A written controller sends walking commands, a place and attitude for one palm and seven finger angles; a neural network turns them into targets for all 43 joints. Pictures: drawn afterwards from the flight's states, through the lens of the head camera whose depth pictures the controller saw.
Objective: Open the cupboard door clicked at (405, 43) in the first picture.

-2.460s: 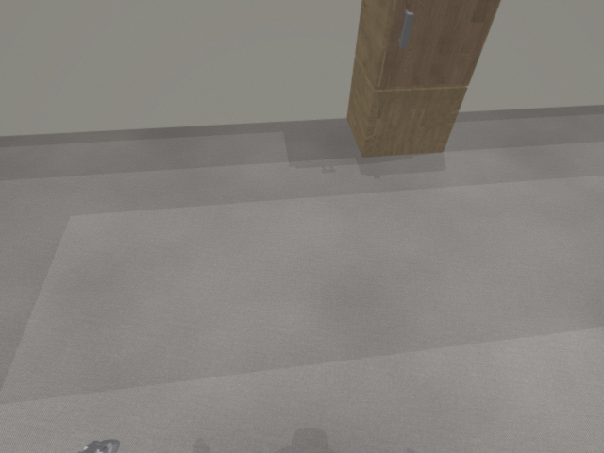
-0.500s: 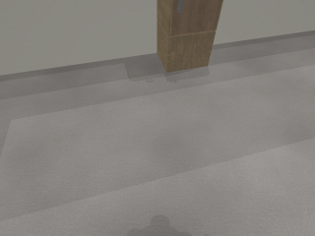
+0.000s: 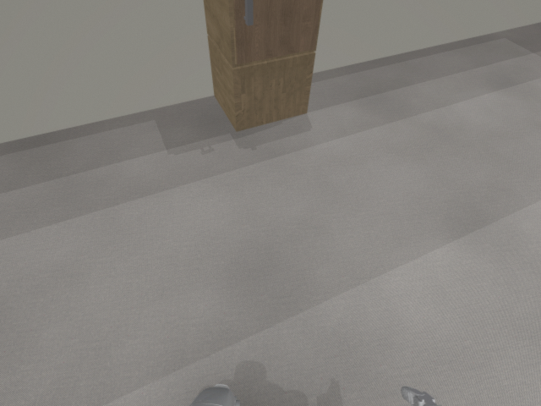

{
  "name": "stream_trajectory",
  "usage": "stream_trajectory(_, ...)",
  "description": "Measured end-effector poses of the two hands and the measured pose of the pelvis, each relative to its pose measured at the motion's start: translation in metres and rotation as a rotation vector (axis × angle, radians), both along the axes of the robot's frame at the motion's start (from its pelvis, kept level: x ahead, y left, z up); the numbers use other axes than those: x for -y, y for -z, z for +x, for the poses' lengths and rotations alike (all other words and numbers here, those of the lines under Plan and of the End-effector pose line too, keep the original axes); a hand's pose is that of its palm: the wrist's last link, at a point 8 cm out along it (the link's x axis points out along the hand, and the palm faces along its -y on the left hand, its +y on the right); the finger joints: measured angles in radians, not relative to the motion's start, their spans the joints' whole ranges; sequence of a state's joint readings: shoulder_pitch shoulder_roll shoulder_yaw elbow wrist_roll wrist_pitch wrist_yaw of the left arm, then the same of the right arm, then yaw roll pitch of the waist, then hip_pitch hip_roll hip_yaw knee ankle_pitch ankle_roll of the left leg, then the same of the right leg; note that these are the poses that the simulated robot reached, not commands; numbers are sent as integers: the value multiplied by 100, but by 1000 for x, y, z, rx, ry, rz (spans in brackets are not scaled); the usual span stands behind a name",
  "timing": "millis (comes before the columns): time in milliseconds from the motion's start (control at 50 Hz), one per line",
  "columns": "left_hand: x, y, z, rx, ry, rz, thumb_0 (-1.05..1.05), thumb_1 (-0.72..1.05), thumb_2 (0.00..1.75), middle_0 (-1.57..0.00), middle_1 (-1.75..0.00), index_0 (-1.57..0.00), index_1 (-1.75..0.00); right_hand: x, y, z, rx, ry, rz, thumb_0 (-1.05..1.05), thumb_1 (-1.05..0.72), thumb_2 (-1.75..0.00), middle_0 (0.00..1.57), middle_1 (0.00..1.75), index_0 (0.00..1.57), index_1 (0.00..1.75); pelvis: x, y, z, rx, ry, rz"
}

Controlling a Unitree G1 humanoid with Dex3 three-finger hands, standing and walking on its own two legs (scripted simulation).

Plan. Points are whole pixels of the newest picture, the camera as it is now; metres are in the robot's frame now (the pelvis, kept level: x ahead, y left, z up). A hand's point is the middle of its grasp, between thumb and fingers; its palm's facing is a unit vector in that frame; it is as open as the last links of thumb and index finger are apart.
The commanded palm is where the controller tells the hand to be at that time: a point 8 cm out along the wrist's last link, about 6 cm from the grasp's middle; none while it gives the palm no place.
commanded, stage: walk to a spot facing it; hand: left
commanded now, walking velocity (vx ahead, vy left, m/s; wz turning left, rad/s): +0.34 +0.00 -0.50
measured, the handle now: (247, 6) +1.57 +0.32 -0.08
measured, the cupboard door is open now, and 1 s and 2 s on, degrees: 0 0 0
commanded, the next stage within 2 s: none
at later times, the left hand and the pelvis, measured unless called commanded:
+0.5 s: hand (230, 266) +0.40 +0.14 -0.16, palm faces -0.36 -0.92 -0.17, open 7.4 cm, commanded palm none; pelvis +0.20 +0.01 -0.01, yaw -17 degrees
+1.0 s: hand (239, 240) +0.48 +0.14 -0.20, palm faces -0.28 -0.94 -0.16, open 7.3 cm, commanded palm none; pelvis +0.43 -0.04 -0.01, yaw -21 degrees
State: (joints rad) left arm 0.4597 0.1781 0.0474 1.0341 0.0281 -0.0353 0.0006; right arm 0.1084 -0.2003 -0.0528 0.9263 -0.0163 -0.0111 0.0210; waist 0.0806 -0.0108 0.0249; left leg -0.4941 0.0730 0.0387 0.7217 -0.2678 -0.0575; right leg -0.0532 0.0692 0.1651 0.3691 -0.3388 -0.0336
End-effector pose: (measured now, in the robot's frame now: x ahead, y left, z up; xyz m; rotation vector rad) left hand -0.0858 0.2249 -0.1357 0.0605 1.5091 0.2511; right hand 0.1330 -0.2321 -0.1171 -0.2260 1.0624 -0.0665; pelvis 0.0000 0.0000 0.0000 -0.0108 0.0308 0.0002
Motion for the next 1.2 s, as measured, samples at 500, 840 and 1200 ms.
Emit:
stream_trajectory(500,34,-1,491,395,568,-69,1,91,90,-19,-30,-19,-30,-61,10,-108,-527,563,60,1,-91,-89,20,30,20,30,-11,7,202,15,296,1)
stream_trajectory(840,66,3,567,294,512,-13,-2,95,90,-20,-30,-20,-30,42,21,151,-209,531,51,3,-95,-89,20,30,20,30,51,1,347,23,355,-32)
stream_trajectory(1200,62,15,690,112,500,-80,1,91,90,-19,-30,-19,-30,37,1,311,-180,562,1,1,-93,-89,20,30,20,30,51,-7,520,39,425,-27)
